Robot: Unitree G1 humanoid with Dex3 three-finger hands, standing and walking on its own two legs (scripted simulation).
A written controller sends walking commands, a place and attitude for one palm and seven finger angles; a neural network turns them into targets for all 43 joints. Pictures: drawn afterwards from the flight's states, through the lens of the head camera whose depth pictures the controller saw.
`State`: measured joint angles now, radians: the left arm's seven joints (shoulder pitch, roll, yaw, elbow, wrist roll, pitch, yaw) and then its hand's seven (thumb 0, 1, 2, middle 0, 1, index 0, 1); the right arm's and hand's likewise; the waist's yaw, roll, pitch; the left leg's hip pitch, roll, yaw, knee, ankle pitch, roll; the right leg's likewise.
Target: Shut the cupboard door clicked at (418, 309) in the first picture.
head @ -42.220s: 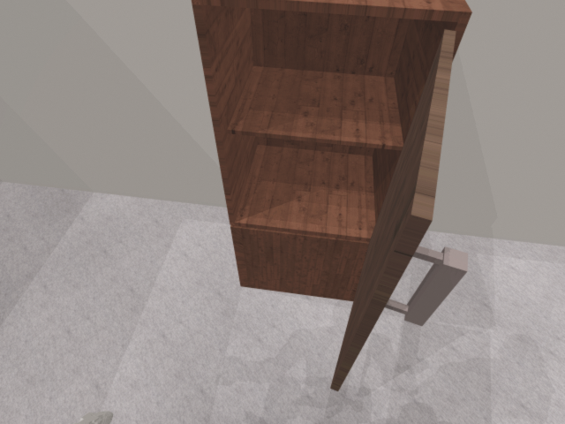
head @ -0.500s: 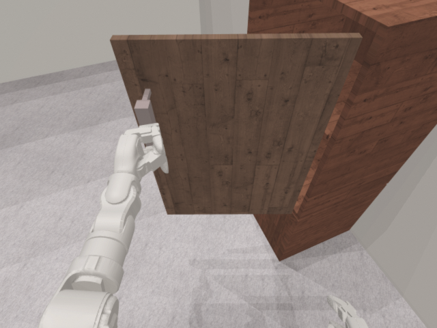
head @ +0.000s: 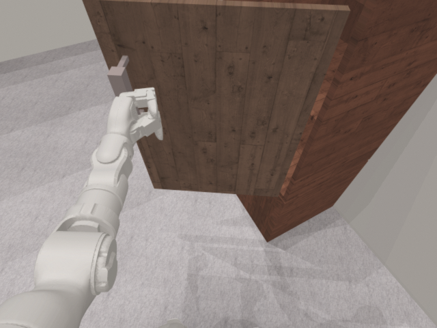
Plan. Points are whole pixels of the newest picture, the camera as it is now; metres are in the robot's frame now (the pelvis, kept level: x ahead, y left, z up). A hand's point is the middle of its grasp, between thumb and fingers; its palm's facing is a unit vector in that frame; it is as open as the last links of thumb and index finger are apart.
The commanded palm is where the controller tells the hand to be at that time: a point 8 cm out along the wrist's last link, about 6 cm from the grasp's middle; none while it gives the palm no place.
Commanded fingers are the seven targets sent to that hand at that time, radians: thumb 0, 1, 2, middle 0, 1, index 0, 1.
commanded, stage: push the door shut along its arc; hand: left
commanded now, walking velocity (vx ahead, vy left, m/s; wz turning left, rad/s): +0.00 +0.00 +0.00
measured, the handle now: (131, 96) +0.54 +0.15 +0.11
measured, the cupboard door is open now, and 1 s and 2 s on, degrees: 58 46 37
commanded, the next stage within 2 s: pull the fist back off the door in 1.12 s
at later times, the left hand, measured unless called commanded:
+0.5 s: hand (175, 99) +0.52 +0.06 +0.12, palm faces -0.26 -0.97 +0.00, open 3.1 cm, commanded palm +0.52 +0.12 +0.11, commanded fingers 0.00 0.90 0.90 -1.30 -1.50 -1.30 -1.50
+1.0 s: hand (186, 83) +0.57 +0.04 +0.12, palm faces -0.35 -0.94 +0.00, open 3.1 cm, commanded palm +0.58 +0.08 +0.11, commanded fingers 0.00 0.90 0.90 -1.30 -1.50 -1.30 -1.50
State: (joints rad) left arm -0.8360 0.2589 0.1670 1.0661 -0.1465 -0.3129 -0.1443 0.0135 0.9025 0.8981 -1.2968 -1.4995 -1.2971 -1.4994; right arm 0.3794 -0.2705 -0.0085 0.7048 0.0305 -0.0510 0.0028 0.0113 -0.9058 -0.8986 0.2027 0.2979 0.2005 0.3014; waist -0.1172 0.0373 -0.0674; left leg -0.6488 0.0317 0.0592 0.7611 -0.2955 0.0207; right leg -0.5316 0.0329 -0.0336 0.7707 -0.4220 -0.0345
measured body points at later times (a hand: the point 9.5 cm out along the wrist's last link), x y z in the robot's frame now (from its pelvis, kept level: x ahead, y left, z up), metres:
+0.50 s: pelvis +0.00 +0.00 -0.01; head +0.10 -0.01 +0.43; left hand +0.53 +0.11 +0.12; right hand -0.01 -0.28 -0.13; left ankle +0.05 +0.11 -0.71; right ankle -0.03 -0.10 -0.71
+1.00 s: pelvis +0.00 +0.00 -0.03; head +0.15 +0.00 +0.40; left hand +0.58 +0.09 +0.12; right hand -0.05 -0.28 -0.14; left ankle +0.05 +0.11 -0.71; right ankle -0.03 -0.10 -0.71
